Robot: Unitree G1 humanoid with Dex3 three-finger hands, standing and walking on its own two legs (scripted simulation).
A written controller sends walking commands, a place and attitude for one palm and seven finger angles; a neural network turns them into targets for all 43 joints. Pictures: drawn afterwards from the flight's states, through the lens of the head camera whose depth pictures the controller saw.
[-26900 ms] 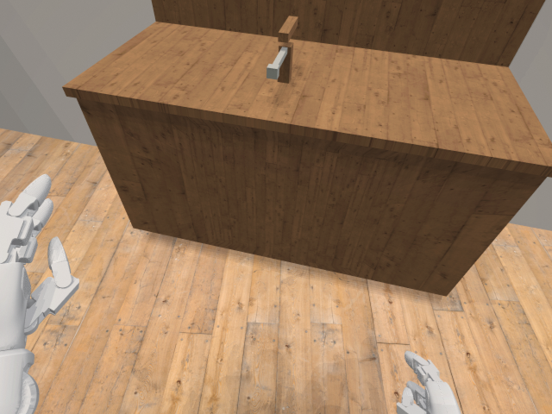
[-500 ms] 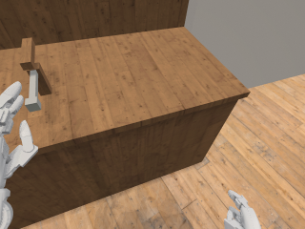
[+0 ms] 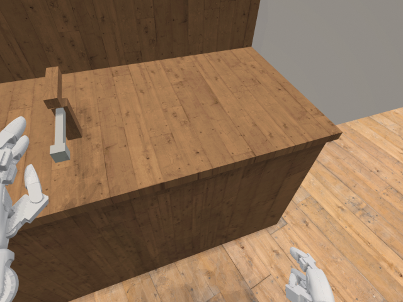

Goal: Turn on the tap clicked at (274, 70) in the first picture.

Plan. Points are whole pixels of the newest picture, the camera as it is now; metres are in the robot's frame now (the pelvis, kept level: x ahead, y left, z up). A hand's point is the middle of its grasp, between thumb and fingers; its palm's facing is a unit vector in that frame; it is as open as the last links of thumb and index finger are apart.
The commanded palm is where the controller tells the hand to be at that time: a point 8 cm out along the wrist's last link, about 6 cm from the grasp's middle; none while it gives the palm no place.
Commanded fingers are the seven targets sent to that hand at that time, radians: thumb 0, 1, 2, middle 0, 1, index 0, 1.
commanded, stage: look again from close up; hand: left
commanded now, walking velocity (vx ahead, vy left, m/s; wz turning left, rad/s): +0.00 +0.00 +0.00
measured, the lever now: (60, 152) +0.36 +0.33 +0.09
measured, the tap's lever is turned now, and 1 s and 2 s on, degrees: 0 0 0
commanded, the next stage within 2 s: come to a stop and stand still in 0.38 s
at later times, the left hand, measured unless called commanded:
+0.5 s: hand (33, 217) +0.20 +0.27 +0.14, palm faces +0.28 -0.87 -0.41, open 7.4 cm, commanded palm +0.14 +0.31 +0.17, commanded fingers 0.00 0.90 0.90 -0.20 -0.30 -0.20 -0.30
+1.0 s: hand (36, 206) +0.21 +0.26 +0.16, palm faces +0.33 -0.86 -0.38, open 7.4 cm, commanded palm +0.15 +0.30 +0.17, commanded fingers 0.00 0.90 0.90 -0.20 -0.30 -0.20 -0.30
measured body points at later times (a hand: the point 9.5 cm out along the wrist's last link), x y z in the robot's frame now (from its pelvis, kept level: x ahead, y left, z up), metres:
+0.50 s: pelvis -0.03 +0.04 +0.00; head -0.01 +0.05 +0.45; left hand +0.18 +0.31 +0.16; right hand +0.13 -0.20 -0.07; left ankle +0.01 +0.10 -0.74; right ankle -0.01 -0.10 -0.74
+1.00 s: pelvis -0.02 +0.03 +0.00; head -0.02 +0.03 +0.45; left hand +0.18 +0.30 +0.18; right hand +0.15 -0.19 -0.08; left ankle +0.01 +0.10 -0.74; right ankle -0.01 -0.10 -0.74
